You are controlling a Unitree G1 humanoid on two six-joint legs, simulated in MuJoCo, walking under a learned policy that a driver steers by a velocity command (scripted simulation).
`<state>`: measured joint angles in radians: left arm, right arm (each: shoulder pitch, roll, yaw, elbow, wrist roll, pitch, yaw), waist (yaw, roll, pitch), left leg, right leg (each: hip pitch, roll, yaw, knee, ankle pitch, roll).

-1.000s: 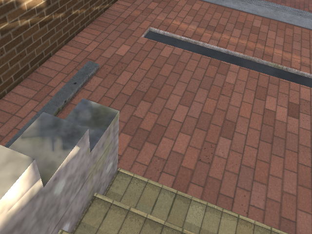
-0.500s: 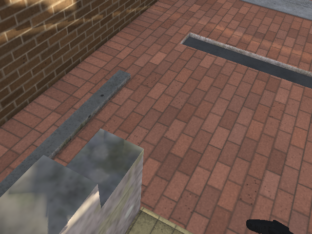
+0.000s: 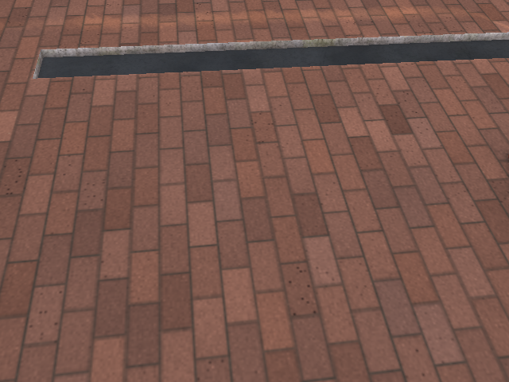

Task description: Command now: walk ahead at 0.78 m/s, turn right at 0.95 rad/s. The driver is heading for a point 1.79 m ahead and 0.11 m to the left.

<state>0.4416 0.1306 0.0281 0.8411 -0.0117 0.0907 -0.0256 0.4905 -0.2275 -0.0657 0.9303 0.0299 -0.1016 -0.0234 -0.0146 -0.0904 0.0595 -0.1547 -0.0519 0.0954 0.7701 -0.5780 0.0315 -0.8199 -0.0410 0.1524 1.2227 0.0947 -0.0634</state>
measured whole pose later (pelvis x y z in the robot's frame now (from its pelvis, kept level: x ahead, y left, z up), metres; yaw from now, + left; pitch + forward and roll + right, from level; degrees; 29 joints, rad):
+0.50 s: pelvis +0.23 -0.02 -0.16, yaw -19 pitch +0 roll -1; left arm 0.21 0.16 0.01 0.67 0.02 0.01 0.04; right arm 0.10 -0.17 -0.02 0.72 0.03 0.00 0.00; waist -0.03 0.07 -0.02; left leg -0.60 0.00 -0.19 1.04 0.07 -0.09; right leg -0.39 0.15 0.07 0.78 -0.37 -0.10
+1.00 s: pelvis +0.32 +0.01 -0.15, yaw +4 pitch +4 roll -2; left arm -0.14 0.27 0.05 0.48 0.05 0.03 -0.02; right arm 0.25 -0.31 -0.05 0.61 0.05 0.06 -0.06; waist -0.09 0.00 0.05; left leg -0.39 -0.18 -0.38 0.82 -0.39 -0.02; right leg -0.72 0.09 0.13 1.24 -0.18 0.04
